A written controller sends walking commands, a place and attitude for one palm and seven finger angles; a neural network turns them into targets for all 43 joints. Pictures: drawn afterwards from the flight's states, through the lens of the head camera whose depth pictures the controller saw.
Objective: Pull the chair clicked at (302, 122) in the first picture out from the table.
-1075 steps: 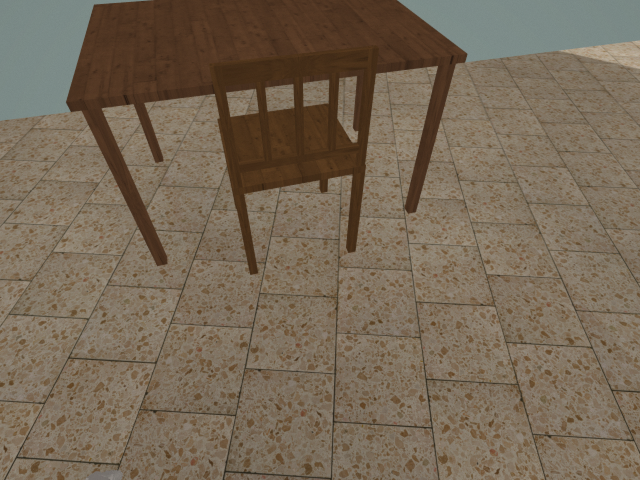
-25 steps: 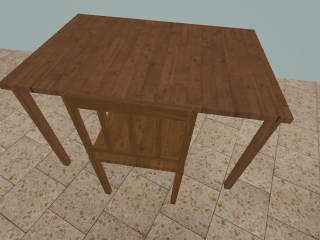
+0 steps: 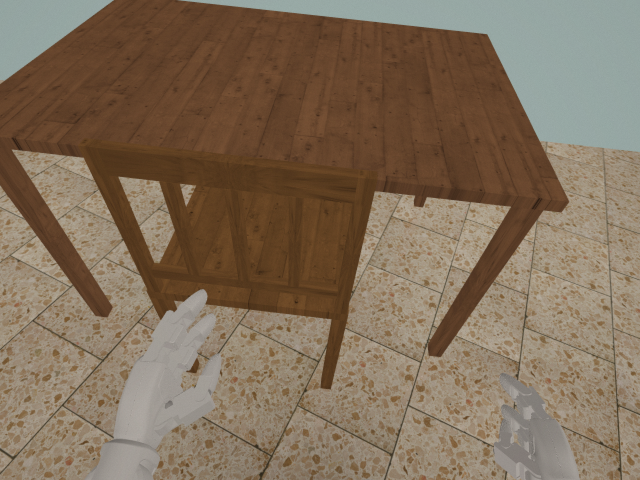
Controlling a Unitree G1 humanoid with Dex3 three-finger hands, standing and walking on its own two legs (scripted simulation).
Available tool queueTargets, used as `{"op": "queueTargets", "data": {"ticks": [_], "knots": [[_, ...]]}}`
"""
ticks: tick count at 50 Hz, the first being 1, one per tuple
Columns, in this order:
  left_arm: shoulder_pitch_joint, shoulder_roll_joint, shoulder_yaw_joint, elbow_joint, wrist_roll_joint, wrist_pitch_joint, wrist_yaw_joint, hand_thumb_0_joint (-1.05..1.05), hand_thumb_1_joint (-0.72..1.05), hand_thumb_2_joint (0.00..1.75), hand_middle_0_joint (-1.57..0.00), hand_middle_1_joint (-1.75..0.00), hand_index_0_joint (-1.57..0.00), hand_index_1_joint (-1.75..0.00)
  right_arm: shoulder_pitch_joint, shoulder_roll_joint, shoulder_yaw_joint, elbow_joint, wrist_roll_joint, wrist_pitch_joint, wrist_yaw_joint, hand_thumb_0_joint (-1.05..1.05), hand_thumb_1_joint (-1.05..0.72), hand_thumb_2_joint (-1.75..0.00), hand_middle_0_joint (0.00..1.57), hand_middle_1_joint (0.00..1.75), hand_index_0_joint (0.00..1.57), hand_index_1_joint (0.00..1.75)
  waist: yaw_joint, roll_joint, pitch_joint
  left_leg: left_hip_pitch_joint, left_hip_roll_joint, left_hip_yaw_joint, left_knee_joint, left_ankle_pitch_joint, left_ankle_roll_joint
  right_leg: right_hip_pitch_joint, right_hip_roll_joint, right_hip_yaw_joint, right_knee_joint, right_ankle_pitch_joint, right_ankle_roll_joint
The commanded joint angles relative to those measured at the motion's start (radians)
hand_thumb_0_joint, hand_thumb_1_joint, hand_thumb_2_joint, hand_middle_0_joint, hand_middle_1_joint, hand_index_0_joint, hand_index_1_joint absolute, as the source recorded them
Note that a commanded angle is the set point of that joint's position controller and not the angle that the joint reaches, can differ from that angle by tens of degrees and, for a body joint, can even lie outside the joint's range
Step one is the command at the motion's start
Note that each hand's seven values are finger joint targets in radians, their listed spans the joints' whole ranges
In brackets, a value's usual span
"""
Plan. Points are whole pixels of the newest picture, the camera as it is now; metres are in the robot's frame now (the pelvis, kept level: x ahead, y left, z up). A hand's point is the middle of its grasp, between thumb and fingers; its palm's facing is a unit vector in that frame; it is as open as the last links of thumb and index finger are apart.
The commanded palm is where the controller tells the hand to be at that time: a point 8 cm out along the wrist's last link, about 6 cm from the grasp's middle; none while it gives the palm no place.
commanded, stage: raise the hand toward the chair's back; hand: left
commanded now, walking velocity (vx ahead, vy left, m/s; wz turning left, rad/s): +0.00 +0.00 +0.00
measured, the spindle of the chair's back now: (239, 237) +0.53 +0.15 -0.06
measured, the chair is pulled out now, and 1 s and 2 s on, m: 0.00 0.00 0.00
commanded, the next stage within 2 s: aim the fingers beside a spindle in 1.76 s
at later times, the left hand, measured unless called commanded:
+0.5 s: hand (173, 419) +0.20 +0.17 +0.00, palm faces -0.07 -1.00 -0.02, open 12.9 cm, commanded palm +0.17 +0.23 +0.01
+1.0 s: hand (142, 402) +0.22 +0.21 +0.01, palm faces -0.06 -1.00 -0.04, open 16.6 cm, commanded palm +0.20 +0.27 +0.02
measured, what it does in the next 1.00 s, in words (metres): stands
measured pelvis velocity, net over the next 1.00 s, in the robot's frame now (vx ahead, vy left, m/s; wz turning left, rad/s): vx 0.00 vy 0.01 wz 0.03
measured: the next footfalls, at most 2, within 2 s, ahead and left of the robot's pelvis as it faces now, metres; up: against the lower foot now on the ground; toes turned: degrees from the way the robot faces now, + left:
none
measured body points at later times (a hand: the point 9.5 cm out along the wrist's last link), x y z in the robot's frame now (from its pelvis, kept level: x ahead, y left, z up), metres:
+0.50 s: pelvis -0.01 -0.02 -0.03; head +0.06 -0.01 +0.41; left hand +0.20 +0.22 +0.01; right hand +0.15 -0.24 -0.13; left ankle +0.01 +0.08 -0.68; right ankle +0.02 -0.10 -0.68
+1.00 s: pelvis +0.00 +0.01 -0.02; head +0.06 +0.03 +0.42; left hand +0.21 +0.26 +0.02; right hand +0.20 -0.22 -0.08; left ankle +0.01 +0.08 -0.68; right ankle +0.02 -0.10 -0.68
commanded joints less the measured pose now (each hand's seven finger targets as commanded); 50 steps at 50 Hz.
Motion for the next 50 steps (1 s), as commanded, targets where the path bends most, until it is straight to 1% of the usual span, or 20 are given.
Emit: {"op": "queueTargets", "data": {"ticks": [1,3,4,5,6,9,11,14,15,17,18,20,22,24,25,29,34,43,45,50], "knots": [[0.256,0.192,0.19,-0.165,-0.051,-0.085,-0.076,0.0,0.48,0.72,-0.16,-0.23,-0.16,-0.23,-0.125,-0.099,-0.032,-0.27,0.015,0.042,0.014,0.0,-0.9,-0.9,0.2,0.3,0.2,0.3,0.151,0.103,-0.087,-0.134,-0.008,-0.065,-0.031,0.188,-0.076,0.045,0.005,0.052,0.003,0.151,-0.03],[0.199,0.186,0.195,-0.316,-0.089,-0.061,-0.049,0.0,0.43,0.7,-0.15,-0.23,-0.15,-0.23,-0.107,-0.082,-0.03,-0.299,0.021,0.064,-0.001,0.0,-0.9,-0.9,0.2,0.3,0.2,0.3,0.127,0.153,-0.16,-0.104,0.002,-0.073,-0.002,0.192,-0.064,0.039,0.011,0.066,0.001,0.163,-0.023],[0.155,0.19,0.191,-0.4,-0.088,-0.067,-0.032,0.0,0.41,0.69,-0.15,-0.22,-0.15,-0.22,-0.084,-0.075,-0.03,-0.301,0.021,0.066,-0.009,0.0,-0.9,-0.9,0.2,0.3,0.2,0.3,0.107,0.172,-0.195,-0.081,0.012,-0.081,0.02,0.218,-0.057,0.018,0.015,0.062,0.011,0.191,-0.02],[0.097,0.196,0.179,-0.469,-0.09,-0.077,-0.026,0.0,0.39,0.68,-0.15,-0.22,-0.15,-0.22,-0.05,-0.075,-0.026,-0.291,0.015,0.069,-0.016,0.0,-0.9,-0.9,0.2,0.3,0.2,0.3,0.071,0.145,-0.214,-0.087,0.02,-0.099,0.05,0.222,-0.052,-0.003,0.023,0.071,0.02,0.197,-0.012],[0.071,0.187,0.151,-0.525,-0.084,-0.093,-0.023,0.0,0.36,0.67,-0.15,-0.22,-0.15,-0.22,-0.049,-0.069,-0.023,-0.29,0.015,0.068,-0.025,0.0,-0.9,-0.9,0.2,0.3,0.2,0.3,0.05,0.171,-0.208,-0.088,0.025,-0.103,0.072,0.214,-0.046,-0.026,0.02,0.088,0.004,0.184,-0.008],[-0.033,0.155,0.049,-0.523,-0.083,-0.133,-0.064,0.0,0.29,0.64,-0.14,-0.2,-0.14,-0.2,-0.03,-0.078,0.001,-0.247,0.015,0.038,-0.047,0.0,-0.9,-0.9,0.2,0.3,0.2,0.3,-0.032,0.137,-0.148,-0.143,0.035,-0.125,0.14,0.139,-0.034,-0.129,0.021,0.107,-0.017,0.085,0.002],[-0.077,0.184,0.049,-0.454,-0.088,-0.122,-0.113,0.0,0.25,0.62,-0.13,-0.2,-0.13,-0.2,-0.026,-0.092,0.009,-0.218,0.022,0.014,-0.062,0.0,-0.9,-0.9,0.2,0.3,0.2,0.3,-0.052,0.095,-0.129,-0.193,0.038,-0.131,0.169,0.083,-0.028,-0.156,0.02,0.123,-0.036,-0.005,0.007],[-0.037,0.232,0.109,-0.358,-0.106,-0.039,-0.165,0.0,0.18,0.59,-0.13,-0.19,-0.13,-0.19,-0.037,-0.102,0.015,-0.208,0.04,-0.002,-0.076,0.0,-0.9,-0.9,0.2,0.3,0.2,0.3,-0.013,0.071,-0.165,-0.231,0.035,-0.126,0.156,0.052,-0.024,-0.103,0.012,0.137,-0.068,-0.092,0.01],[-0.014,0.26,0.149,-0.31,-0.113,0.005,-0.174,0.0,0.15,0.58,-0.13,-0.18,-0.13,-0.18,-0.041,-0.103,0.014,-0.204,0.045,0.001,-0.08,0.0,-0.9,-0.9,0.2,0.3,0.2,0.3,0.004,0.072,-0.172,-0.219,0.036,-0.127,0.144,0.07,-0.025,-0.081,0.015,0.134,-0.07,-0.073,0.009],[0.041,0.279,0.214,-0.346,-0.139,0.066,-0.172,0.0,0.11,0.56,-0.12,-0.18,-0.12,-0.18,-0.055,-0.089,0.014,-0.219,0.05,0.01,-0.083,0.0,-0.9,-0.9,0.2,0.3,0.2,0.3,0.048,0.063,-0.264,-0.195,0.029,-0.119,0.117,0.135,-0.027,0.031,0.002,0.138,-0.077,0.004,0.017],[0.068,0.266,0.227,-0.361,-0.149,0.089,-0.159,0.0,0.08,0.55,-0.12,-0.17,-0.12,-0.17,-0.062,-0.077,0.014,-0.225,0.05,0.015,-0.083,0.0,-0.9,-0.9,0.2,0.3,0.2,0.3,0.063,0.065,-0.289,-0.183,0.026,-0.118,0.099,0.162,-0.029,0.069,-0.002,0.129,-0.076,0.042,0.019],[0.096,0.269,0.262,-0.338,-0.159,0.119,-0.127,0.0,0.04,0.53,-0.11,-0.16,-0.11,-0.16,-0.077,-0.064,0.017,-0.223,0.046,0.026,-0.083,0.0,-0.9,-0.9,0.2,0.3,0.2,0.3,0.082,0.048,-0.279,-0.176,0.026,-0.124,0.078,0.193,-0.035,0.096,0.003,0.112,-0.064,0.089,0.019],[0.093,0.246,0.244,-0.373,-0.149,0.102,-0.095,0.0,-0.01,0.51,-0.11,-0.16,-0.11,-0.16,-0.07,-0.053,0.016,-0.219,0.041,0.027,-0.08,0.0,-0.9,-0.9,0.2,0.3,0.2,0.3,0.076,0.056,-0.26,-0.165,0.029,-0.124,0.057,0.204,-0.037,0.086,-0.001,0.097,-0.062,0.116,0.02],[0.083,0.224,0.22,-0.324,-0.134,0.079,-0.075,0.0,-0.06,0.49,-0.1,-0.15,-0.1,-0.15,-0.06,-0.056,0.014,-0.205,0.038,0.027,-0.079,0.0,-0.9,-0.9,0.2,0.3,0.2,0.3,0.049,0.002,-0.195,-0.191,0.03,-0.125,0.055,0.17,-0.038,0.042,-0.002,0.091,-0.073,0.079,0.026],[0.069,0.235,0.224,-0.289,-0.13,0.066,-0.078,0.0,-0.08,0.48,-0.1,-0.15,-0.1,-0.15,-0.063,-0.062,0.013,-0.202,0.037,0.027,-0.08,0.0,-0.9,-0.9,0.2,0.3,0.2,0.3,0.052,-0.014,-0.157,-0.206,0.031,-0.129,0.058,0.162,-0.039,0.025,0.002,0.092,-0.07,0.056,0.019],[0.052,0.238,0.203,-0.293,-0.126,0.007,-0.096,0.0,-0.17,0.44,-0.09,-0.13,-0.09,-0.13,-0.032,-0.08,0.007,-0.203,0.041,0.006,-0.078,0.0,-0.9,-0.9,0.2,0.3,0.2,0.3,0.042,0.023,-0.179,-0.184,0.027,-0.12,0.048,0.131,-0.035,0.003,-0.005,0.094,-0.08,-0.002,0.015],[0.026,0.254,0.212,-0.327,-0.129,-0.021,-0.093,0.0,-0.29,0.39,-0.08,-0.11,-0.08,-0.11,-0.014,-0.094,0.003,-0.199,0.042,-0.003,-0.076,0.0,-0.9,-0.9,0.2,0.3,0.2,0.3,0.044,0.085,-0.201,-0.111,0.029,-0.125,0.02,0.179,-0.036,-0.007,0.007,0.055,-0.053,0.073,0.004],[0.004,0.254,0.199,-0.327,-0.108,0.016,-0.078,0.0,-0.5,0.3,-0.06,-0.08,-0.06,-0.08,-0.002,-0.108,0.007,-0.218,0.038,0.022,-0.065,0.0,-0.9,-0.9,0.2,0.3,0.2,0.3,0.033,0.125,-0.188,-0.019,0.039,-0.152,-0.024,0.246,-0.053,-0.048,0.024,-0.008,-0.032,0.142,-0.001],[0.002,0.263,0.211,-0.304,-0.106,0.035,-0.083,0.0,-0.5,0.3,-0.06,-0.08,-0.06,-0.08,0.003,-0.11,0.009,-0.22,0.036,0.03,-0.064,0.0,-0.9,-0.9,0.2,0.3,0.2,0.3,0.029,0.104,-0.187,-0.011,0.041,-0.156,-0.025,0.264,-0.054,-0.044,0.028,-0.012,-0.035,0.156,-0.001],[-0.052,0.273,0.213,-0.328,-0.106,0.05,-0.09,0.0,-0.5,0.3,-0.06,-0.08,-0.06,-0.08,0.005,-0.116,0.017,-0.229,0.034,0.034,-0.064,0.0,-0.9,-0.9,0.2,0.3,0.2,0.3,0.027,0.138,-0.188,0.043,0.05,-0.182,-0.04,0.314,-0.076,-0.075,0.03,-0.028,-0.029,0.156,-0.003]]}}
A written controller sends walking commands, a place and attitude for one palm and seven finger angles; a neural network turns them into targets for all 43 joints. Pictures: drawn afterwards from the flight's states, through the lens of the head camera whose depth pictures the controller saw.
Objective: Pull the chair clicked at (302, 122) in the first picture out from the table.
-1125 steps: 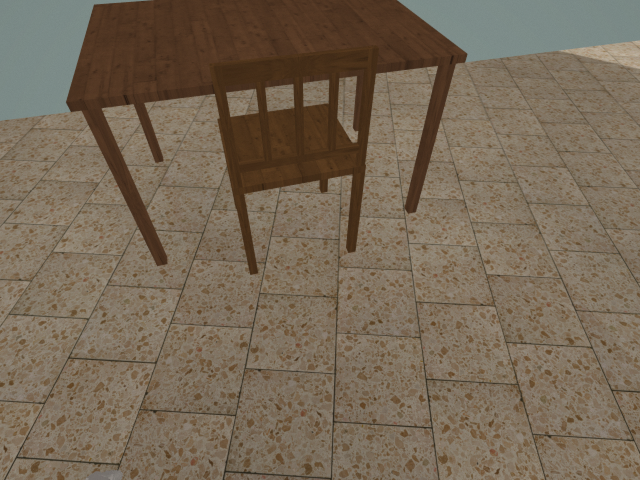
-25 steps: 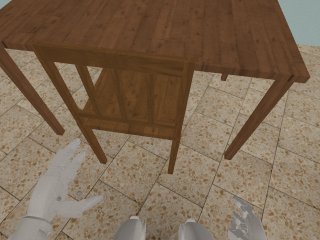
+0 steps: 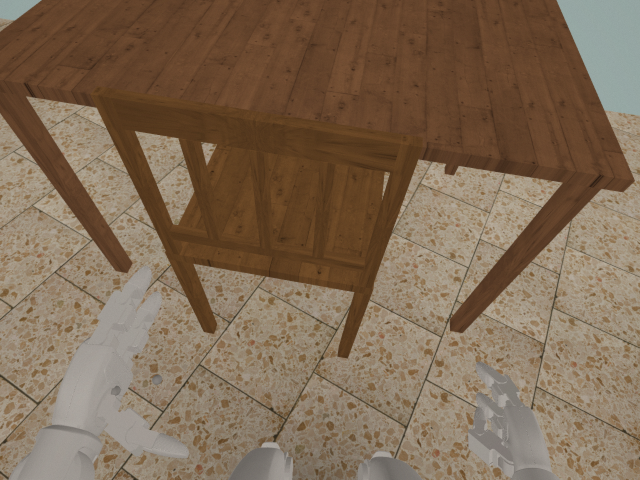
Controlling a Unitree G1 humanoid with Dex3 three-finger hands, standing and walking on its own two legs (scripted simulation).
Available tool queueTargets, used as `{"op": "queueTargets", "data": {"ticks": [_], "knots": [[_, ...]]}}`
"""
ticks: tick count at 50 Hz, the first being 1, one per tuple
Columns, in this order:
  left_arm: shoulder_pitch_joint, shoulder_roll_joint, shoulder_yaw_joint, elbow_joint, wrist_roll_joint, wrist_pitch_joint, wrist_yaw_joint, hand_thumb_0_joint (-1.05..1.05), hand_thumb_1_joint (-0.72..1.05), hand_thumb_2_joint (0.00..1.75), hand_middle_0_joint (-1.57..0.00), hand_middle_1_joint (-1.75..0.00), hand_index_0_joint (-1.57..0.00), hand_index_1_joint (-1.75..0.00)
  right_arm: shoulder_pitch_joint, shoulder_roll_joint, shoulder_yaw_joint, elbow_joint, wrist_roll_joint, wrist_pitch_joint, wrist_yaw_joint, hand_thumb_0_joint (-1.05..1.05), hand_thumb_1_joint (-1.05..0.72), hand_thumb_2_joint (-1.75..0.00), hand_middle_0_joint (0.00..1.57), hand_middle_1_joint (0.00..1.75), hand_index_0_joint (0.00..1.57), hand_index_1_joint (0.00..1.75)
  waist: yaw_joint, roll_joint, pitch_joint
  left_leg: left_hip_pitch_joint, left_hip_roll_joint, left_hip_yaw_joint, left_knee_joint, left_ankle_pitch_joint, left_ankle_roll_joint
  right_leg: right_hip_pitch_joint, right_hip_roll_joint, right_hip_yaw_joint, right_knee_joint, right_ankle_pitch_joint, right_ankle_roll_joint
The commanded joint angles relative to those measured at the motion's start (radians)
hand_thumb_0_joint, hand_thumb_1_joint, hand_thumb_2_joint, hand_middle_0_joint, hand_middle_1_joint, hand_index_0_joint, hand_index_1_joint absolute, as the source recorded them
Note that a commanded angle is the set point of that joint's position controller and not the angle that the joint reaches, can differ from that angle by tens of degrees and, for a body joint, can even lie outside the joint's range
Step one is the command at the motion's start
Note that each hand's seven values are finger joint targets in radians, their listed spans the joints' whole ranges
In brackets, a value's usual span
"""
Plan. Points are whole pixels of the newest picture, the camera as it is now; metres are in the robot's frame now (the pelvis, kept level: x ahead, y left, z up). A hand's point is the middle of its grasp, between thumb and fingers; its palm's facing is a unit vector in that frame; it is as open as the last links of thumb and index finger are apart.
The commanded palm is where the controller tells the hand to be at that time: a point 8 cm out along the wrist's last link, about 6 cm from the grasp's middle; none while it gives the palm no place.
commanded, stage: raise the hand toward the chair's back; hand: left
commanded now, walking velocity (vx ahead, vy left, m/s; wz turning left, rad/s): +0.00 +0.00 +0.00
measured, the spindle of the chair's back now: (263, 202) +0.53 +0.13 -0.04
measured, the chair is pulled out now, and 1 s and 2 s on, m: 0.00 0.00 0.00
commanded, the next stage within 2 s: aim the fingers beside a spindle in 0.76 s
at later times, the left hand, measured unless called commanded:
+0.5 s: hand (136, 359) +0.24 +0.22 +0.04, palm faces -0.11 -0.99 -0.05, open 17.0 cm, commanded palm +0.22 +0.27 +0.05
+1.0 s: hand (150, 358) +0.24 +0.21 +0.03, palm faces -0.09 -0.99 -0.04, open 17.0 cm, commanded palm +0.24 +0.26 +0.04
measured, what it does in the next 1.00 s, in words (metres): stands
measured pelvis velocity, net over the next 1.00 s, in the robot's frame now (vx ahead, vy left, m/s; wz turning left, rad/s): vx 0.00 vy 0.00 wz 0.01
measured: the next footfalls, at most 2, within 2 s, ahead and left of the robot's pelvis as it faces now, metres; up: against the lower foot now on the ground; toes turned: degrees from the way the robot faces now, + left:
none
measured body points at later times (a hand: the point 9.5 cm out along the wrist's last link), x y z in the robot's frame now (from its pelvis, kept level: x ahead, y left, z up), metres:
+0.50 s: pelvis +0.00 +0.01 +0.01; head +0.07 +0.04 +0.45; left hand +0.24 +0.27 +0.05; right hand +0.16 -0.24 -0.06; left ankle +0.01 +0.07 -0.66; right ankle +0.02 -0.11 -0.66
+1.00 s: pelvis +0.00 +0.00 +0.00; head +0.07 +0.02 +0.45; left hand +0.24 +0.26 +0.04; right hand +0.18 -0.24 -0.07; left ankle +0.01 +0.07 -0.66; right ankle +0.02 -0.11 -0.66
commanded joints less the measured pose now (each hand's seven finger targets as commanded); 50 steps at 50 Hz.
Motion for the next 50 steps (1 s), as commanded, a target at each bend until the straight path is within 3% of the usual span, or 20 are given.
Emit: {"op": "queueTargets", "data": {"ticks": [1,8,13,17,23,34,43,45,48,50], "knots": [[-0.078,0.14,0.088,-0.219,-0.022,-0.055,-0.004,0.0,-0.5,0.3,-0.06,-0.08,-0.06,-0.08,0.011,-0.164,-0.062,-0.131,0.007,-0.041,-0.011,0.0,-0.9,-0.9,0.2,0.3,0.2,0.3,-0.007,0.091,-0.222,0.251,0.033,-0.123,-0.211,0.384,-0.087,0.07,0.017,0.035,-0.12,0.194,-0.01],[-0.119,0.144,0.101,-0.157,-0.037,-0.03,-0.037,0.0,-0.5,0.3,-0.06,-0.08,-0.06,-0.08,0.016,-0.175,-0.057,-0.13,0.01,-0.037,-0.013,0.0,-0.9,-0.9,0.2,0.3,0.2,0.3,-0.011,0.056,-0.205,0.252,0.038,-0.142,-0.229,0.37,-0.1,0.059,0.019,0.027,-0.127,0.171,-0.008],[-0.163,0.183,0.131,-0.154,-0.048,-0.022,-0.053,0.0,-0.5,0.3,-0.06,-0.08,-0.06,-0.08,0.021,-0.184,-0.054,-0.127,0.011,-0.041,-0.016,0.0,-0.9,-0.9,0.2,0.3,0.2,0.3,-0.005,0.075,-0.225,0.264,0.036,-0.147,-0.246,0.344,-0.099,0.079,0.017,0.031,-0.138,0.156,-0.01],[-0.128,0.169,0.124,-0.162,-0.053,-0.026,-0.052,0.0,-0.5,0.3,-0.06,-0.08,-0.06,-0.08,0.023,-0.184,-0.058,-0.127,0.012,-0.049,-0.011,0.0,-0.9,-0.9,0.2,0.3,0.2,0.3,0.003,0.085,-0.235,0.288,0.04,-0.155,-0.25,0.413,-0.106,0.084,0.015,0.028,-0.136,0.176,-0.01],[-0.121,0.173,0.127,-0.154,-0.047,-0.036,-0.036,0.0,-0.5,0.3,-0.06,-0.08,-0.06,-0.08,0.029,-0.185,-0.063,-0.121,0.01,-0.051,-0.002,0.0,-0.9,-0.9,0.2,0.3,0.2,0.3,-0.004,0.088,-0.22,0.272,0.041,-0.15,-0.249,0.387,-0.107,0.07,0.014,0.026,-0.134,0.163,-0.008],[-0.141,0.167,0.119,-0.141,-0.051,-0.045,-0.04,0.0,-0.5,0.3,-0.06,-0.08,-0.06,-0.08,0.019,-0.183,-0.059,-0.122,0.011,-0.052,-0.004,0.0,-0.9,-0.9,0.2,0.3,0.2,0.3,-0.015,0.063,-0.198,0.22,0.029,-0.13,-0.239,0.299,-0.087,0.085,0.016,0.038,-0.149,0.145,-0.008],[-0.134,0.174,0.125,-0.155,-0.051,-0.044,-0.039,0.0,-0.5,0.3,-0.06,-0.08,-0.06,-0.08,0.017,-0.177,-0.054,-0.117,0.01,-0.056,-0.007,0.0,-0.9,-0.9,0.2,0.3,0.2,0.3,-0.011,0.082,-0.216,0.228,0.028,-0.121,-0.225,0.348,-0.082,0.102,0.014,0.041,-0.147,0.181,-0.01],[-0.184,0.163,0.115,-0.111,-0.048,-0.044,-0.039,0.0,-0.5,0.3,-0.06,-0.08,-0.06,-0.08,0.019,-0.179,-0.052,-0.103,0.008,-0.055,-0.011,0.0,-0.9,-0.9,0.2,0.3,0.2,0.3,-0.032,0.039,-0.184,0.188,0.026,-0.117,-0.208,0.3,-0.071,0.08,0.017,0.044,-0.147,0.166,-0.006],[-0.264,0.153,0.094,-0.08,-0.047,-0.051,-0.046,0.0,-0.5,0.3,-0.06,-0.08,-0.06,-0.08,0.021,-0.183,-0.049,-0.095,0.008,-0.056,-0.016,0.0,-0.9,-0.9,0.2,0.3,0.2,0.3,-0.039,0.053,-0.179,0.164,0.022,-0.114,-0.199,0.248,-0.068,0.057,0.012,0.051,-0.141,0.133,-0.007],[-0.306,0.181,0.105,-0.055,-0.039,-0.05,-0.048,0.0,-0.5,0.3,-0.06,-0.08,-0.06,-0.08,0.024,-0.189,-0.048,-0.09,0.006,-0.054,-0.019,0.0,-0.9,-0.9,0.2,0.3,0.2,0.3,-0.035,0.059,-0.196,0.152,0.02,-0.112,-0.19,0.243,-0.064,0.061,0.012,0.06,-0.135,0.128,-0.009]]}}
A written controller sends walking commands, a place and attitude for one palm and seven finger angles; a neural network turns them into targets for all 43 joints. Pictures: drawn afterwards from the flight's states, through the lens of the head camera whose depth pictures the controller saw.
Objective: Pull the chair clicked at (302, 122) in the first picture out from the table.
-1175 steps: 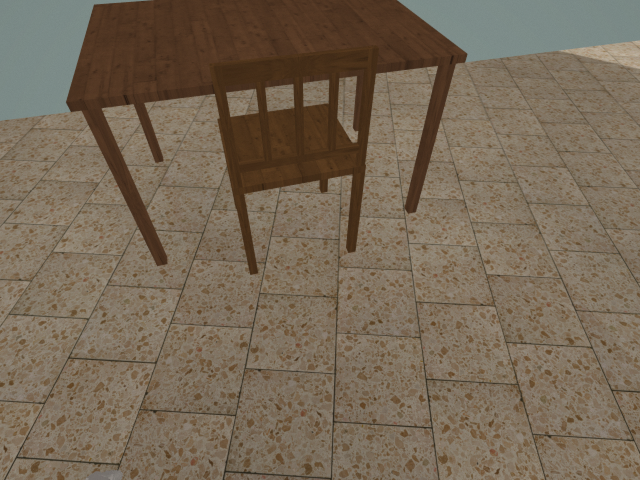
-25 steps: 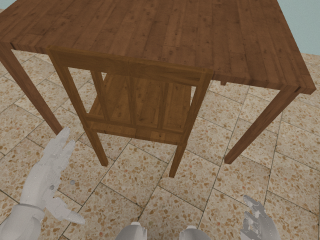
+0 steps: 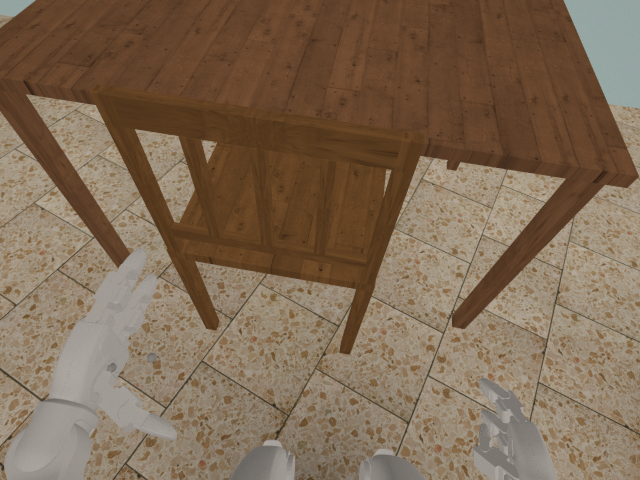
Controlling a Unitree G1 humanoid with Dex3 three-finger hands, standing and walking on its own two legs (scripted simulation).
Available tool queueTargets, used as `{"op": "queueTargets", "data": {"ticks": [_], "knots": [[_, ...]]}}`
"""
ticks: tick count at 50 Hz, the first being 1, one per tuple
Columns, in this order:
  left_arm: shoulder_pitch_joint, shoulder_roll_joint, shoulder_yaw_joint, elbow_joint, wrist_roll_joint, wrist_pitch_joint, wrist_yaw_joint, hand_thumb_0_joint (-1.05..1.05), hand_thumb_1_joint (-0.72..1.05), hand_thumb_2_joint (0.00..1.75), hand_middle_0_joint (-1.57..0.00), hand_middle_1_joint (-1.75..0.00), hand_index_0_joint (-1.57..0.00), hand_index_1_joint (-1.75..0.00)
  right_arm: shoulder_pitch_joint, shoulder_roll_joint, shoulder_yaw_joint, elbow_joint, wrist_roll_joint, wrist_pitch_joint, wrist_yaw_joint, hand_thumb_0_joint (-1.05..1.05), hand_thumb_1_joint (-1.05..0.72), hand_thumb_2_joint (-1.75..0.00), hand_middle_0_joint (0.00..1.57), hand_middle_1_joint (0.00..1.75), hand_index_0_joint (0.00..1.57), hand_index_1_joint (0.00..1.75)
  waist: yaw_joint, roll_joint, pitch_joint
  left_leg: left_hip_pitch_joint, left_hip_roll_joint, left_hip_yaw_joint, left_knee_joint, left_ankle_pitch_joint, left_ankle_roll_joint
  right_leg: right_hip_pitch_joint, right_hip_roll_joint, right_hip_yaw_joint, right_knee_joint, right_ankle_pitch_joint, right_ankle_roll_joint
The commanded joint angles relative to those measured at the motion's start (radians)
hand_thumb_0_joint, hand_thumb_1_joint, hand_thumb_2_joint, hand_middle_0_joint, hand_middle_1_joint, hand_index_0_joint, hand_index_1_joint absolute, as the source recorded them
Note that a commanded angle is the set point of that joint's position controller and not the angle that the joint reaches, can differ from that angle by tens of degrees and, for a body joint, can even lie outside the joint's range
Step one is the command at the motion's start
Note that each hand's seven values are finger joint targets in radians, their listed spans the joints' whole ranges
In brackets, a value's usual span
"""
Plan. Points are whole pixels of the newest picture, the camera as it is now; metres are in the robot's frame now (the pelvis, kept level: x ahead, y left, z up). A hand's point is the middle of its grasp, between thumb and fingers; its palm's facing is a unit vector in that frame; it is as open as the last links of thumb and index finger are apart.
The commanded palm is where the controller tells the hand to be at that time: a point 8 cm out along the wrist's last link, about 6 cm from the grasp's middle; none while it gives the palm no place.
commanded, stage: aim the fingers beside a spindle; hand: left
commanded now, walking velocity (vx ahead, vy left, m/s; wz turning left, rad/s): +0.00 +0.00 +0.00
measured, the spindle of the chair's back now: (264, 200) +0.54 +0.12 -0.04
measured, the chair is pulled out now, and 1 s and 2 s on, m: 0.00 0.00 0.00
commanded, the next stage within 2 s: push the fingers through the gap in 1.86 s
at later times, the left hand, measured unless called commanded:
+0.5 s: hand (209, 314) +0.31 +0.16 +0.02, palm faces -0.13 -0.99 -0.04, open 17.0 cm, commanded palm +0.30 +0.21 +0.02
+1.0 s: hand (239, 287) +0.36 +0.13 -0.01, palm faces -0.13 -0.99 -0.03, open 17.0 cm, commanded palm +0.35 +0.18 +0.00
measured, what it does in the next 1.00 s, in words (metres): stands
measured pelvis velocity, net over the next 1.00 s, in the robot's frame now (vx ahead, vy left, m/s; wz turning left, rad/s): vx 0.00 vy -0.01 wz -0.02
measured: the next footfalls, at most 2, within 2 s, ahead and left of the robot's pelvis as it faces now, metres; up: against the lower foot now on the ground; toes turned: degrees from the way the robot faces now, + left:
none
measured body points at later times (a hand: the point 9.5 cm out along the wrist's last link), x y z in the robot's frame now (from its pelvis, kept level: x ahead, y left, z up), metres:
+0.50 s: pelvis +0.00 -0.01 -0.01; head +0.09 +0.00 +0.43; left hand +0.31 +0.21 +0.02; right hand +0.15 -0.26 -0.10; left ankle +0.01 +0.06 -0.66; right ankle +0.02 -0.11 -0.66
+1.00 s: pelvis +0.00 -0.01 -0.02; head +0.11 +0.00 +0.41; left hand +0.36 +0.18 +0.00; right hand +0.13 -0.27 -0.13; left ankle +0.01 +0.06 -0.66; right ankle +0.02 -0.11 -0.66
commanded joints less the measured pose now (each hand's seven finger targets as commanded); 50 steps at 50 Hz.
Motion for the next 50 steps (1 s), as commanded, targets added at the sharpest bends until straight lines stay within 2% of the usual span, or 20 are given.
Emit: {"op": "queueTargets", "data": {"ticks": [1,3,6,7,10,13,16,17,20,23,26,30,33,35,38,40,43,45,48,50], "knots": [[-0.204,0.165,0.076,-0.162,-0.014,-0.066,-0.003,0.0,-0.5,0.3,-0.06,-0.08,-0.06,-0.08,-0.004,-0.162,-0.066,-0.119,0.009,-0.043,-0.019,0.0,-0.9,-0.9,0.2,0.3,0.2,0.3,-0.025,0.052,-0.228,0.175,0.026,-0.099,-0.178,0.247,-0.065,0.076,0.013,0.07,-0.12,0.131,-0.012],[-0.205,0.149,0.057,-0.17,-0.013,-0.065,-0.003,0.0,-0.5,0.3,-0.06,-0.08,-0.06,-0.08,-0.004,-0.159,-0.067,-0.124,0.009,-0.044,-0.018,0.0,-0.9,-0.9,0.2,0.3,0.2,0.3,-0.016,0.075,-0.268,0.208,0.029,-0.103,-0.18,0.301,-0.071,0.086,0.011,0.066,-0.11,0.163,-0.013],[-0.223,0.146,0.047,-0.157,-0.005,-0.056,0.012,0.0,-0.5,0.3,-0.06,-0.08,-0.06,-0.08,0.004,-0.159,-0.066,-0.116,0.008,-0.038,-0.014,0.0,-0.9,-0.9,0.2,0.3,0.2,0.3,-0.017,0.077,-0.275,0.218,0.033,-0.105,-0.175,0.344,-0.074,0.077,0.011,0.062,-0.1,0.189,-0.012],[-0.23,0.118,0.023,-0.161,-0.006,-0.055,0.017,0.0,-0.5,0.3,-0.06,-0.08,-0.06,-0.08,0.0,-0.156,-0.067,-0.12,0.007,-0.036,-0.011,0.0,-0.9,-0.9,0.2,0.3,0.2,0.3,-0.02,0.07,-0.278,0.218,0.032,-0.104,-0.174,0.346,-0.075,0.076,0.01,0.062,-0.098,0.193,-0.009],[-0.218,0.134,0.044,-0.11,0.008,-0.049,0.048,0.0,-0.5,0.3,-0.06,-0.08,-0.06,-0.08,0.005,-0.159,-0.068,-0.119,0.005,-0.02,-0.007,0.0,-0.9,-0.9,0.2,0.3,0.2,0.3,-0.009,0.05,-0.259,0.188,0.033,-0.102,-0.176,0.338,-0.077,0.073,0.011,0.06,-0.09,0.188,-0.011],[-0.262,0.099,0.015,-0.104,0.02,-0.054,0.073,0.0,-0.5,0.3,-0.06,-0.08,-0.06,-0.08,0.005,-0.155,-0.071,-0.122,0.004,-0.007,-0.001,0.0,-0.9,-0.9,0.2,0.3,0.2,0.3,-0.019,0.044,-0.268,0.187,0.034,-0.097,-0.168,0.33,-0.078,0.056,0.007,0.06,-0.083,0.186,-0.009],[-0.308,0.108,0.015,-0.107,0.033,-0.074,0.089,0.0,-0.5,0.3,-0.06,-0.08,-0.06,-0.08,0.012,-0.155,-0.074,-0.117,0.0,0.002,0.001,0.0,-0.9,-0.9,0.2,0.3,0.2,0.3,-0.017,0.031,-0.301,0.183,0.035,-0.098,-0.16,0.341,-0.077,0.067,0.005,0.066,-0.07,0.199,-0.01],[-0.292,0.082,-0.007,-0.098,0.035,-0.075,0.091,0.0,-0.5,0.3,-0.06,-0.08,-0.06,-0.08,0.01,-0.152,-0.074,-0.122,0.001,0.005,0.004,0.0,-0.9,-0.9,0.2,0.3,0.2,0.3,-0.017,0.034,-0.306,0.188,0.034,-0.094,-0.157,0.352,-0.074,0.069,0.005,0.07,-0.072,0.209,-0.009],[-0.33,0.113,0.013,-0.078,0.048,-0.087,0.105,0.0,-0.5,0.3,-0.06,-0.08,-0.06,-0.08,0.014,-0.156,-0.075,-0.109,-0.002,0.016,0.007,0.0,-0.9,-0.9,0.2,0.3,0.2,0.3,-0.018,0.032,-0.307,0.168,0.035,-0.091,-0.144,0.346,-0.073,0.061,0.006,0.075,-0.06,0.21,-0.01],[-0.395,0.075,-0.02,-0.057,0.051,-0.093,0.115,0.0,-0.5,0.3,-0.06,-0.08,-0.06,-0.08,0.015,-0.153,-0.075,-0.102,-0.003,0.024,0.009,0.0,-0.9,-0.9,0.2,0.3,0.2,0.3,-0.032,0.016,-0.314,0.159,0.033,-0.091,-0.134,0.327,-0.07,0.052,0.003,0.078,-0.056,0.209,-0.007],[-0.44,0.105,0.007,-0.009,0.06,-0.098,0.124,0.0,-0.5,0.3,-0.06,-0.08,-0.06,-0.08,0.018,-0.155,-0.074,-0.09,-0.003,0.037,0.009,0.0,-0.9,-0.9,0.2,0.3,0.2,0.3,-0.031,0.003,-0.313,0.117,0.028,-0.079,-0.121,0.299,-0.061,0.064,0.003,0.091,-0.054,0.208,-0.007],[-0.492,0.104,0.003,0.031,0.063,-0.104,0.124,0.0,-0.5,0.3,-0.06,-0.08,-0.06,-0.08,0.022,-0.153,-0.073,-0.082,-0.002,0.048,0.009,0.0,-0.9,-0.9,0.2,0.3,0.2,0.3,-0.034,0.012,-0.334,0.117,0.027,-0.075,-0.107,0.312,-0.058,0.065,0.004,0.098,-0.047,0.227,-0.008],[-0.511,0.101,0.003,0.036,0.061,-0.109,0.122,0.0,-0.5,0.3,-0.06,-0.08,-0.06,-0.08,0.026,-0.15,-0.074,-0.079,-0.003,0.054,0.012,0.0,-0.9,-0.9,0.2,0.3,0.2,0.3,-0.03,0.022,-0.368,0.126,0.026,-0.072,-0.098,0.349,-0.058,0.084,0.002,0.102,-0.037,0.27,-0.008],[-0.535,0.091,-0.009,0.076,0.066,-0.108,0.121,0.0,-0.5,0.3,-0.06,-0.08,-0.06,-0.08,0.028,-0.151,-0.073,-0.072,-0.002,0.06,0.014,0.0,-0.9,-0.9,0.2,0.3,0.2,0.3,-0.044,0.009,-0.35,0.104,0.027,-0.068,-0.086,0.334,-0.055,0.064,0.002,0.104,-0.037,0.263,-0.006],[-0.569,0.068,-0.029,0.088,0.071,-0.113,0.128,0.0,-0.5,0.3,-0.06,-0.08,-0.06,-0.08,0.029,-0.15,-0.075,-0.07,-0.004,0.066,0.018,0.0,-0.9,-0.9,0.2,0.3,0.2,0.3,-0.041,0.029,-0.362,0.114,0.026,-0.07,-0.081,0.341,-0.058,0.051,-0.001,0.103,-0.027,0.267,-0.008],[-0.573,0.096,-0.003,0.106,0.075,-0.115,0.137,0.0,-0.5,0.3,-0.06,-0.08,-0.06,-0.08,0.035,-0.154,-0.077,-0.068,-0.005,0.073,0.019,0.0,-0.9,-0.9,0.2,0.3,0.2,0.3,-0.036,0.028,-0.37,0.11,0.027,-0.071,-0.076,0.352,-0.059,0.046,0.001,0.102,-0.018,0.272,-0.01],[-0.626,0.052,-0.042,0.119,0.082,-0.12,0.15,0.0,-0.5,0.3,-0.06,-0.08,-0.06,-0.08,0.038,-0.149,-0.078,-0.064,-0.007,0.082,0.026,0.0,-0.9,-0.9,0.2,0.3,0.2,0.3,-0.049,0.008,-0.374,0.107,0.027,-0.073,-0.067,0.344,-0.058,0.032,0.0,0.101,-0.013,0.271,-0.006],[-0.644,0.086,-0.014,0.15,0.09,-0.126,0.159,0.0,-0.5,0.3,-0.06,-0.08,-0.06,-0.08,0.042,-0.155,-0.077,-0.057,-0.01,0.089,0.025,0.0,-0.9,-0.9,0.2,0.3,0.2,0.3,-0.049,-0.005,-0.375,0.074,0.025,-0.068,-0.053,0.33,-0.054,0.034,0.002,0.108,-0.005,0.269,-0.007],[-0.708,0.062,-0.035,0.165,0.1,-0.139,0.17,0.0,-0.5,0.3,-0.06,-0.08,-0.06,-0.08,0.04,-0.15,-0.078,-0.055,-0.011,0.098,0.029,0.0,-0.9,-0.9,0.2,0.3,0.2,0.3,-0.055,0.019,-0.382,0.076,0.023,-0.068,-0.049,0.311,-0.056,0.013,0.0,0.11,0.0,0.25,-0.007],[-0.736,0.08,-0.022,0.199,0.104,-0.142,0.175,0.0,-0.5,0.3,-0.06,-0.08,-0.06,-0.08,0.049,-0.154,-0.077,-0.047,-0.012,0.105,0.028,0.0,-0.9,-0.9,0.2,0.3,0.2,0.3,-0.06,-0.008,-0.388,0.054,0.022,-0.068,-0.037,0.308,-0.052,0.017,0.003,0.113,0.005,0.254,-0.007]]}}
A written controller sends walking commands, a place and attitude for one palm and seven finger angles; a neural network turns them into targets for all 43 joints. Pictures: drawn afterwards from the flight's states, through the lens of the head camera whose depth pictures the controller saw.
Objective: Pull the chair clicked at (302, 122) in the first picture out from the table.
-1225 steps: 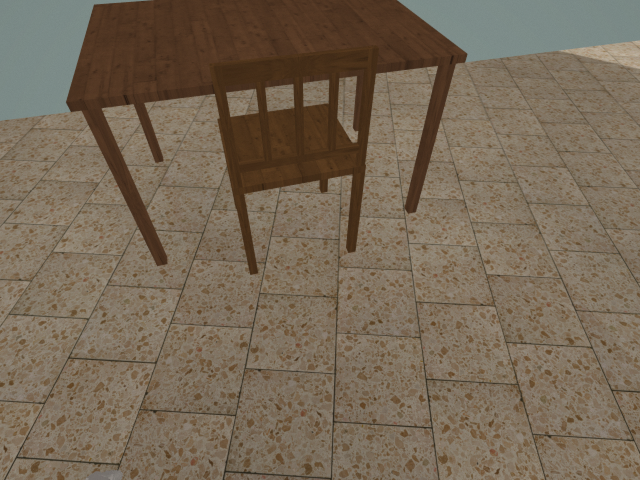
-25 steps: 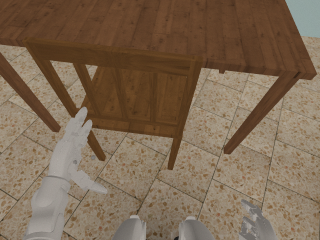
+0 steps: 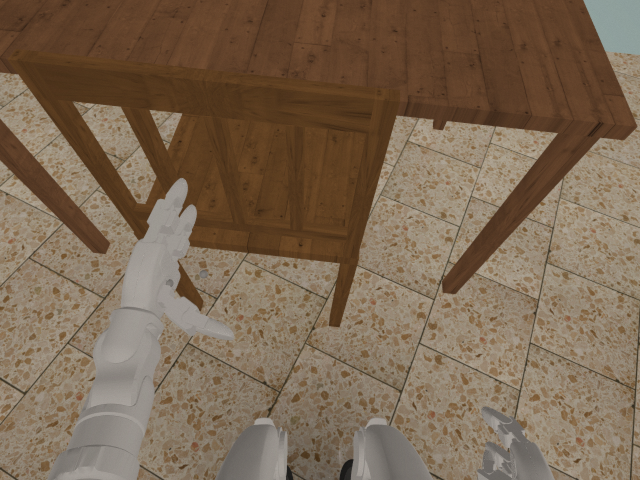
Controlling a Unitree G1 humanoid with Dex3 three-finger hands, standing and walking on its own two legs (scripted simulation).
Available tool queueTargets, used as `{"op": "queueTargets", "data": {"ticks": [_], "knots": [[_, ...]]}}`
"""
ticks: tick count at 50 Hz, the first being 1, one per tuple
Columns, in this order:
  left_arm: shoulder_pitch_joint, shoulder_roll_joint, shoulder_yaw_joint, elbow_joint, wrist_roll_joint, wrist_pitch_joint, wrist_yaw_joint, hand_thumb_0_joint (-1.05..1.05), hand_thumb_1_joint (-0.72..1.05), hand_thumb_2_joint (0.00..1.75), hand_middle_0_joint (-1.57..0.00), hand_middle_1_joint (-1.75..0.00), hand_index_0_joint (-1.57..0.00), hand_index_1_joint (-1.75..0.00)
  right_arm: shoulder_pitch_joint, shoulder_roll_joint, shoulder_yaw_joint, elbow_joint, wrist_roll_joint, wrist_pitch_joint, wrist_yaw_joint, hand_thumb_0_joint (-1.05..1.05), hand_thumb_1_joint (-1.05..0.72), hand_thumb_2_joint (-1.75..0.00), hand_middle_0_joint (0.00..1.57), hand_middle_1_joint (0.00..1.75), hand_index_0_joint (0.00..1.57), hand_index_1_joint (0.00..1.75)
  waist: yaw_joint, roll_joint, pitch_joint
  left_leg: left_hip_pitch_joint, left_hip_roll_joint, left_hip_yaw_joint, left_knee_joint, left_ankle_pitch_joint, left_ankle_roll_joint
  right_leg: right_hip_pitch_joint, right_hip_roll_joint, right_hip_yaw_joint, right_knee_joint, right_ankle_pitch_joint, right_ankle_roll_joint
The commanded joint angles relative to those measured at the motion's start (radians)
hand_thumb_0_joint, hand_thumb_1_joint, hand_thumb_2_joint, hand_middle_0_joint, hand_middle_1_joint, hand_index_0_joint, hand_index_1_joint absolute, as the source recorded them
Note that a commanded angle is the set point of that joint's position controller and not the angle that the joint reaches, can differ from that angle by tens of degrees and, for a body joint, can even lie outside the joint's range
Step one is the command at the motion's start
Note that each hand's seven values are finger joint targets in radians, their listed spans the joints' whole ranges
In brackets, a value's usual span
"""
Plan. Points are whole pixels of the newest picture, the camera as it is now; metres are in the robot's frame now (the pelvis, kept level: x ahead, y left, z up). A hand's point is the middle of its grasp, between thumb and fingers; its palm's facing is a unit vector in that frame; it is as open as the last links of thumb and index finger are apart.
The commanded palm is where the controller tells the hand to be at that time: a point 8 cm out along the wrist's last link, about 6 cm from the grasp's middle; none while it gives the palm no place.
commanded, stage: aim the fingers beside a spindle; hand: left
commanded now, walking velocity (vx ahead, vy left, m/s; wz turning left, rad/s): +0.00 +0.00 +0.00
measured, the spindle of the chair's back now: (229, 175) +0.54 +0.14 -0.01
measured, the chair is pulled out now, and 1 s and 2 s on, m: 0.00 0.00 -0.01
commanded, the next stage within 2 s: push the fingers through the gap in 0.86 s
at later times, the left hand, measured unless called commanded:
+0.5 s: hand (221, 248) +0.40 +0.14 +0.00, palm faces -0.10 -0.99 -0.03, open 16.9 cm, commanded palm +0.37 +0.19 +0.01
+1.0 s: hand (222, 258) +0.38 +0.13 +0.01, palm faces -0.10 -0.99 -0.03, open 17.0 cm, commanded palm +0.37 +0.18 +0.01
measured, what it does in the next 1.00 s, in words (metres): stands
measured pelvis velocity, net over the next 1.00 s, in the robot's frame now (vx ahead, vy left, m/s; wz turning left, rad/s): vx -0.01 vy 0.00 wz -0.01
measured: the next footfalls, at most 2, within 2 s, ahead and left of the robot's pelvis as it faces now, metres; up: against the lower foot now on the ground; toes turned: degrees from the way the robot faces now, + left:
none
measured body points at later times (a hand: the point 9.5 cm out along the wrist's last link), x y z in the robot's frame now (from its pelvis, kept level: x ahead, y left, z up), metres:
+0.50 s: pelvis -0.01 +0.01 -0.01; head +0.12 +0.01 +0.42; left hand +0.40 +0.19 +0.01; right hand +0.09 -0.25 -0.13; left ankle +0.01 +0.08 -0.64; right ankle +0.02 -0.10 -0.64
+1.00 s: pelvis -0.01 +0.00 -0.01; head +0.11 +0.02 +0.42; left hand +0.38 +0.19 +0.01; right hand +0.12 -0.25 -0.12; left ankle +0.01 +0.08 -0.64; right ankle +0.02 -0.10 -0.64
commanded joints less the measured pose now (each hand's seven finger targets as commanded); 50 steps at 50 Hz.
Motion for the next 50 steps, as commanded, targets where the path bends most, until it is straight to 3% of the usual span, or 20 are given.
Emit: {"op": "queueTargets", "data": {"ticks": [1,2,5,8,12,14,16,21,22,24,28,30,32,33,34,38,42,46,48,50], "knots": [[-0.302,0.158,0.065,-0.177,-0.003,-0.086,0.018,0.0,-0.5,0.3,-0.06,-0.08,-0.06,-0.08,0.052,-0.151,-0.057,-0.097,0.004,-0.022,-0.008,0.0,-0.9,-0.9,0.2,0.3,0.2,0.3,-0.017,0.023,-0.399,0.225,0.014,-0.094,-0.138,0.343,-0.041,0.204,0.0,0.091,-0.128,0.297,0.011],[-0.3,0.134,0.049,-0.16,-0.004,-0.085,0.016,0.0,-0.5,0.3,-0.06,-0.08,-0.06,-0.08,0.049,-0.147,-0.055,-0.097,0.004,-0.019,-0.006,0.0,-0.9,-0.9,0.2,0.3,0.2,0.3,-0.017,0.04,-0.398,0.23,0.012,-0.093,-0.137,0.344,-0.042,0.2,0.0,0.093,-0.129,0.297,0.01],[-0.335,0.151,0.064,-0.106,-0.003,-0.086,0.018,0.0,-0.5,0.3,-0.06,-0.08,-0.06,-0.08,0.06,-0.151,-0.055,-0.089,0.004,-0.01,-0.006,0.0,-0.9,-0.9,0.2,0.3,0.2,0.3,-0.026,0.002,-0.394,0.197,0.012,-0.095,-0.126,0.331,-0.039,0.197,0.003,0.093,-0.123,0.292,0.011],[-0.387,0.12,0.032,-0.096,0.004,-0.092,0.022,0.0,-0.5,0.3,-0.06,-0.08,-0.06,-0.08,0.064,-0.149,-0.055,-0.084,0.003,-0.004,0.0,0.0,-0.9,-0.9,0.2,0.3,0.2,0.3,-0.028,0.055,-0.411,0.23,0.015,-0.104,-0.128,0.338,-0.047,0.159,0.001,0.086,-0.112,0.279,0.007],[-0.497,0.087,0.0,-0.047,0.018,-0.097,0.042,0.0,-0.5,0.3,-0.06,-0.08,-0.06,-0.08,0.081,-0.155,-0.062,-0.063,0.0,0.006,0.003,0.0,-0.9,-0.9,0.2,0.3,0.2,0.3,-0.059,0.037,-0.412,0.245,0.021,-0.125,-0.115,0.323,-0.048,0.08,0.003,0.073,-0.098,0.241,0.01],[-0.516,0.122,0.032,-0.004,0.028,-0.098,0.055,0.0,-0.5,0.3,-0.06,-0.08,-0.06,-0.08,0.091,-0.161,-0.06,-0.059,-0.003,0.015,0.004,0.0,-0.9,-0.9,0.2,0.3,0.2,0.3,-0.05,0.034,-0.41,0.22,0.018,-0.124,-0.112,0.308,-0.048,0.084,0.003,0.076,-0.093,0.23,0.007],[-0.484,0.191,0.1,-0.004,0.034,-0.102,0.068,0.0,-0.5,0.3,-0.06,-0.08,-0.06,-0.08,0.095,-0.163,-0.059,-0.072,-0.008,0.024,0.008,0.0,-0.9,-0.9,0.2,0.3,0.2,0.3,-0.02,0.036,-0.465,0.22,0.013,-0.118,-0.114,0.342,-0.049,0.135,0.005,0.081,-0.081,0.262,0.004],[-0.442,0.171,0.089,-0.045,0.03,-0.101,0.07,0.0,-0.5,0.3,-0.06,-0.08,-0.06,-0.08,0.092,-0.153,-0.057,-0.096,-0.003,0.046,0.018,0.0,-0.9,-0.9,0.2,0.3,0.2,0.3,-0.017,0.053,-0.476,0.246,0.02,-0.115,-0.125,0.391,-0.052,0.152,0.008,0.08,-0.084,0.307,0.006],[-0.438,0.119,0.046,-0.063,0.026,-0.1,0.066,0.0,-0.5,0.3,-0.06,-0.08,-0.06,-0.08,0.091,-0.147,-0.058,-0.099,-0.002,0.046,0.02,0.0,-0.9,-0.9,0.2,0.3,0.2,0.3,-0.027,0.044,-0.484,0.263,0.022,-0.118,-0.127,0.398,-0.052,0.151,0.008,0.077,-0.088,0.311,0.008],[-0.416,0.13,0.055,-0.073,0.019,-0.099,0.064,0.0,-0.5,0.3,-0.06,-0.08,-0.06,-0.08,0.097,-0.153,-0.062,-0.093,0.001,0.048,0.019,0.0,-0.9,-0.9,0.2,0.3,0.2,0.3,-0.029,0.02,-0.473,0.261,0.026,-0.119,-0.13,0.393,-0.052,0.155,0.009,0.076,-0.094,0.31,0.009],[-0.412,0.083,0.011,-0.064,0.018,-0.098,0.063,0.0,-0.5,0.3,-0.06,-0.08,-0.06,-0.08,0.093,-0.15,-0.064,-0.086,0.004,0.048,0.019,0.0,-0.9,-0.9,0.2,0.3,0.2,0.3,-0.047,0.004,-0.414,0.235,0.024,-0.116,-0.132,0.346,-0.047,0.133,0.009,0.075,-0.109,0.278,0.012],[-0.412,0.112,0.033,-0.065,0.023,-0.106,0.069,0.0,-0.5,0.3,-0.06,-0.08,-0.06,-0.08,0.093,-0.154,-0.064,-0.081,0.003,0.047,0.015,0.0,-0.9,-0.9,0.2,0.3,0.2,0.3,-0.042,0.005,-0.407,0.223,0.022,-0.114,-0.127,0.339,-0.045,0.127,0.009,0.077,-0.104,0.272,0.009],[-0.4,0.113,0.033,-0.111,0.027,-0.118,0.074,0.0,-0.5,0.3,-0.06,-0.08,-0.06,-0.08,0.089,-0.15,-0.065,-0.085,0.0,0.045,0.017,0.0,-0.9,-0.9,0.2,0.3,0.2,0.3,-0.024,0.06,-0.437,0.278,0.024,-0.121,-0.136,0.379,-0.057,0.124,0.006,0.073,-0.099,0.284,0.005],[-0.384,0.08,0.011,-0.114,0.022,-0.117,0.073,0.0,-0.5,0.3,-0.06,-0.08,-0.06,-0.08,0.083,-0.144,-0.065,-0.089,0.0,0.044,0.02,0.0,-0.9,-0.9,0.2,0.3,0.2,0.3,-0.029,0.057,-0.437,0.287,0.023,-0.119,-0.134,0.381,-0.056,0.119,0.007,0.072,-0.103,0.283,0.007],[-0.386,0.096,0.021,-0.107,0.022,-0.118,0.077,0.0,-0.5,0.3,-0.06,-0.08,-0.06,-0.08,0.083,-0.148,-0.064,-0.084,0.001,0.046,0.019,0.0,-0.9,-0.9,0.2,0.3,0.2,0.3,-0.031,0.03,-0.421,0.276,0.025,-0.122,-0.134,0.375,-0.055,0.119,0.009,0.071,-0.104,0.281,0.006],[-0.395,0.077,-0.003,-0.119,0.032,-0.118,0.082,0.0,-0.5,0.3,-0.06,-0.08,-0.06,-0.08,0.074,-0.149,-0.067,-0.087,0.0,0.047,0.02,0.0,-0.9,-0.9,0.2,0.3,0.2,0.3,-0.032,0.054,-0.418,0.297,0.029,-0.134,-0.133,0.38,-0.061,0.086,0.007,0.068,-0.095,0.268,0.006],[-0.423,0.085,0.003,-0.076,0.041,-0.109,0.088,0.0,-0.5,0.3,-0.06,-0.08,-0.06,-0.08,0.069,-0.151,-0.064,-0.088,0.001,0.052,0.018,0.0,-0.9,-0.9,0.2,0.3,0.2,0.3,-0.044,0.022,-0.388,0.252,0.023,-0.13,-0.127,0.328,-0.054,0.083,0.007,0.07,-0.096,0.244,0.008],[-0.438,0.126,0.04,-0.088,0.04,-0.114,0.089,0.0,-0.5,0.3,-0.06,-0.08,-0.06,-0.08,0.068,-0.151,-0.061,-0.095,-0.001,0.053,0.015,0.0,-0.9,-0.9,0.2,0.3,0.2,0.3,-0.029,0.039,-0.434,0.254,0.018,-0.126,-0.121,0.347,-0.053,0.115,0.006,0.078,-0.088,0.267,0.005],[-0.424,0.08,0.002,-0.098,0.035,-0.112,0.081,0.0,-0.5,0.3,-0.06,-0.08,-0.06,-0.08,0.062,-0.145,-0.061,-0.101,0.001,0.052,0.017,0.0,-0.9,-0.9,0.2,0.3,0.2,0.3,-0.028,0.044,-0.445,0.269,0.018,-0.123,-0.119,0.365,-0.053,0.12,0.007,0.078,-0.091,0.281,0.006],[-0.473,0.086,-0.003,-0.098,0.034,-0.111,0.08,0.0,-0.5,0.3,-0.06,-0.08,-0.06,-0.08,0.072,-0.149,-0.062,-0.091,0.001,0.051,0.013,0.0,-0.9,-0.9,0.2,0.3,0.2,0.3,-0.046,0.05,-0.444,0.283,0.023,-0.133,-0.112,0.386,-0.054,0.095,0.008,0.073,-0.084,0.287,0.007]]}}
